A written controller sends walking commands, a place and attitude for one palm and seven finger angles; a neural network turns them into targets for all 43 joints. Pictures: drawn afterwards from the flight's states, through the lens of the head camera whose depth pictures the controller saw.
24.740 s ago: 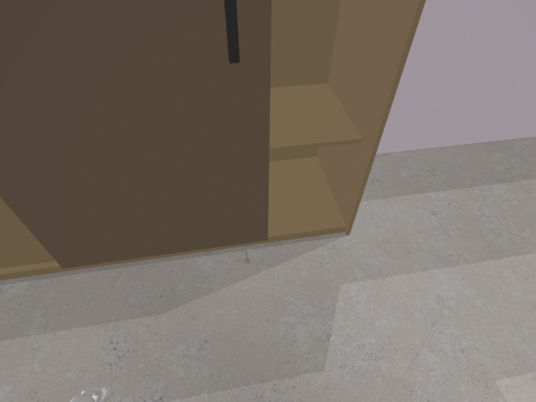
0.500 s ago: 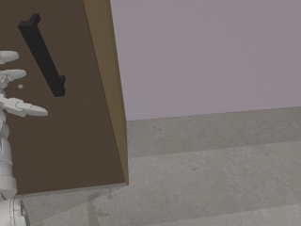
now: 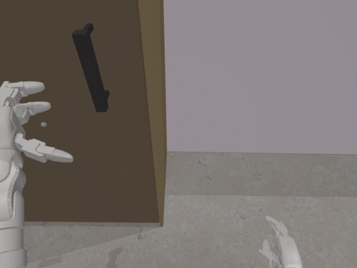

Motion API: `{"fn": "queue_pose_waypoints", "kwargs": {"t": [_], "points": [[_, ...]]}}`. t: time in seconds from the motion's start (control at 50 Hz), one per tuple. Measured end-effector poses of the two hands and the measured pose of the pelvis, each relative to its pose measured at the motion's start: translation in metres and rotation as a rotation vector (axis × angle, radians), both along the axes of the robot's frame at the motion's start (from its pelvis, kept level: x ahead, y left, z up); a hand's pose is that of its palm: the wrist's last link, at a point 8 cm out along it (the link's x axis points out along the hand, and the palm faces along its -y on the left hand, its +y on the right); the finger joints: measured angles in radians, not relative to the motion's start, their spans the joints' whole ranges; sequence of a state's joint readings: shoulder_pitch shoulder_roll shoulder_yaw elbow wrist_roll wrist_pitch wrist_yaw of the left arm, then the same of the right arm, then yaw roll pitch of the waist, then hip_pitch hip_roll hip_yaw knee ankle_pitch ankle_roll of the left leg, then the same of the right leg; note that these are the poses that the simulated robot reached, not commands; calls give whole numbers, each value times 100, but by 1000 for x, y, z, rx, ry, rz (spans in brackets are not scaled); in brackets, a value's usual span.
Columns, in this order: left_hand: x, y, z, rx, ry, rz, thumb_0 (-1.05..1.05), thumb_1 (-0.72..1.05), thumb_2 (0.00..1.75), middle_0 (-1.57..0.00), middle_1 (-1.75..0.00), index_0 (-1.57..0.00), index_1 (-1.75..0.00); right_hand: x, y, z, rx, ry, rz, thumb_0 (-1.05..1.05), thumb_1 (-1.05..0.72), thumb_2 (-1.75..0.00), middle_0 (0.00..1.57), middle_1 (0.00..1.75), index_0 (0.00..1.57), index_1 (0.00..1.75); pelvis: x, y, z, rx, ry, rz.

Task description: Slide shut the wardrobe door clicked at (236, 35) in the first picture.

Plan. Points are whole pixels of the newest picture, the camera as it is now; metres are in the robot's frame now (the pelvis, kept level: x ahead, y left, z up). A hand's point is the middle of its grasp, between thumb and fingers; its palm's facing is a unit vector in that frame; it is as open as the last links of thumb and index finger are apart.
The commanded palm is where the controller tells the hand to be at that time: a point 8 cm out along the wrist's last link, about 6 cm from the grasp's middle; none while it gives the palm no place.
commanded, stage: draw the hand back to the body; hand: left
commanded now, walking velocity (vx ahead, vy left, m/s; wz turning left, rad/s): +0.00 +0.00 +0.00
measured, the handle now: (95, 70) +0.46 +0.26 +0.22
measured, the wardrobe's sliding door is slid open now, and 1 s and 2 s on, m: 0.00 0.00 0.00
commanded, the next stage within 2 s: step back with the hand held close in 1.66 s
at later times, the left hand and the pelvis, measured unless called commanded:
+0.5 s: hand (40, 146) +0.25 +0.29 +0.18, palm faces +0.22 -0.97 -0.03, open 14.7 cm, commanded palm +0.21 +0.32 +0.19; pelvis +0.00 -0.01 +0.00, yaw +0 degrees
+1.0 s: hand (52, 162) +0.23 +0.26 +0.17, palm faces +0.47 -0.82 -0.33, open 11.7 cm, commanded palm +0.18 +0.29 +0.18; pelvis +0.01 -0.01 +0.01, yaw -1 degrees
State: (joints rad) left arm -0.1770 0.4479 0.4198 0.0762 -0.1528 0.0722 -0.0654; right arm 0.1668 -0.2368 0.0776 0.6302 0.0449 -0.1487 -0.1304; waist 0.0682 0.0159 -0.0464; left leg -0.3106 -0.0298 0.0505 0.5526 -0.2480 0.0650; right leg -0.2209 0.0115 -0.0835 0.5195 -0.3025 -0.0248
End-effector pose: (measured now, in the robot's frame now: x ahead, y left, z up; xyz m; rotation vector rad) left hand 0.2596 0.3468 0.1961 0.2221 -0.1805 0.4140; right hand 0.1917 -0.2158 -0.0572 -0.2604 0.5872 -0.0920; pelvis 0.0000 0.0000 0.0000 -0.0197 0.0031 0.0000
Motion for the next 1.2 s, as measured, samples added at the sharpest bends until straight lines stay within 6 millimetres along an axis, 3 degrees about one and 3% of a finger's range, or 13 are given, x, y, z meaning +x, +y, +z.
{"fn": "queue_pose_waypoints", "kwargs": {"t": [0.12, 0.26, 0.4, 0.5, 0.62, 0.76, 0.96, 1.2], "points": [[-6, 0, 5, -23, -17, -10, -1, -56, 20, -25, -115, -25, -115, -10, -5, -6, 8, 29, -19, 2, -90, -90, 20, 30, 20, 30, 2, -3, 0, 0, -11, -1], [-2, -3, -8, -185, 140, -206, -1, -56, 20, -25, -115, -25, -115, -20, -18, -8, 19, 24, -77, 2, -90, -90, 20, 30, 20, 30, 5, -6, 3, 0, -37, 2], [-20, -15, 0, -165, 106, -265, -1, -55, 20, -25, -115, -25, -115, -12, -24, 6, 44, -69, -72, 2, -90, -90, 20, 30, 20, 30, 6, -9, 2, 3, -46, -10], [-38, -10, -11, -192, 119, -193, -1, -55, 20, -25, -115, -25, -115, -5, -24, 12, 45, -100, -48, 2, -90, -90, 20, 30, 20, 30, 3, -12, 1, 2, -51, -5], [-52, -28, -19, -132, 144, -172, -1, -51, 23, -25, -112, -24, -112, 2, -19, 13, 33, -118, -2, 2, -90, -90, 20, 30, 20, 30, -2, -14, 1, 0, -63, 10], [-65, -34, -15, 75, 50, 55, -1, -33, 31, -24, -102, -24, -101, -7, -15, 3, 41, -47, 40, 2, -90, -90, 20, 30, 20, 30, -4, -15, 4, 3, -54, 1], [-71, -47, -15, 156, 22, 79, 0, 0, 47, -23, -82, -23, -82, -26, -23, -19, 49, 89, -15, 2, -90, -90, 20, 30, 20, 30, 11, -12, 6, 11, -58, -15], [-71, -66, -19, 187, 59, -1, 0, 43, 68, -22, -57, -22, -56, -5, -27, -9, 50, 54, -44, 2, -90, -90, 20, 30, 20, 30, 25, -10, 7, 13, -59, -29]]}}
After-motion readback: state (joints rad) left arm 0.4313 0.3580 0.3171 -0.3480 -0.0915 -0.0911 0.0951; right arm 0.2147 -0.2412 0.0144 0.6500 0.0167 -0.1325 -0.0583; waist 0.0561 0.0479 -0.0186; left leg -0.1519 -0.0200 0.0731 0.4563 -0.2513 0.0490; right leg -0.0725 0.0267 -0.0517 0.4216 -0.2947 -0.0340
